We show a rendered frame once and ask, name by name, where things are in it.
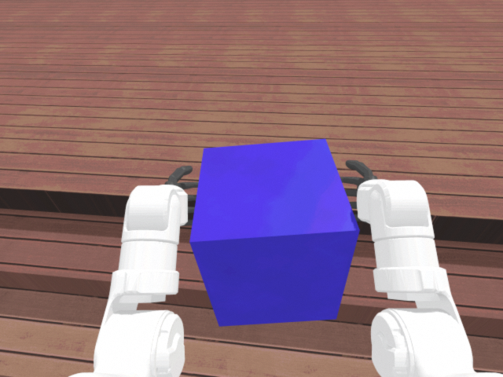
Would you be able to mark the right robot forearm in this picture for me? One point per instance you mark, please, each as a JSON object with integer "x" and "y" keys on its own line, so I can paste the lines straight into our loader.
{"x": 407, "y": 266}

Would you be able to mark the right robot hand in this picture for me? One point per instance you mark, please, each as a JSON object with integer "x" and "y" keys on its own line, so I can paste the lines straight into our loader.
{"x": 367, "y": 175}

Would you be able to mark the left robot forearm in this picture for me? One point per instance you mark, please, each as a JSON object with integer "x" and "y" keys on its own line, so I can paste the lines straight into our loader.
{"x": 147, "y": 263}

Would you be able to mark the carton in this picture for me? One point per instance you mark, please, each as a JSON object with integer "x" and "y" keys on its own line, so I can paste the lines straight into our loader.
{"x": 273, "y": 232}

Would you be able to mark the right robot upper arm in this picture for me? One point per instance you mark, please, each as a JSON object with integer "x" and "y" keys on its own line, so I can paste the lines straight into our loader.
{"x": 421, "y": 342}

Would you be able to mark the left robot hand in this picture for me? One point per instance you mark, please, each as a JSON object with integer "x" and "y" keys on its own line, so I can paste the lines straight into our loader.
{"x": 173, "y": 180}

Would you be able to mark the left robot upper arm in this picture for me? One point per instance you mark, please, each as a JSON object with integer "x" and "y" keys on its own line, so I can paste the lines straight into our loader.
{"x": 140, "y": 343}

